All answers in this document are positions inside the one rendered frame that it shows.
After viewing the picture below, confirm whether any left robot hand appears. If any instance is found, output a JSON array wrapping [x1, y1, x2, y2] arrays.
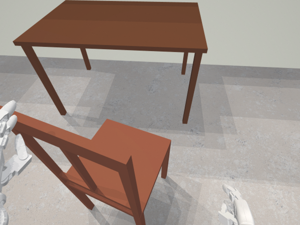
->
[[0, 100, 32, 192]]

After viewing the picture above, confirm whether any right robot hand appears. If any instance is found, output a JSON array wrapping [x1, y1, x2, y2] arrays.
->
[[218, 184, 255, 225]]

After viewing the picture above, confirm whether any table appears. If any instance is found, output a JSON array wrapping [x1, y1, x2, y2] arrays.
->
[[13, 0, 208, 124]]

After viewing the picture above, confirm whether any chair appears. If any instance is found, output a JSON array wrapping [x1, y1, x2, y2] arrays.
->
[[0, 105, 171, 225]]

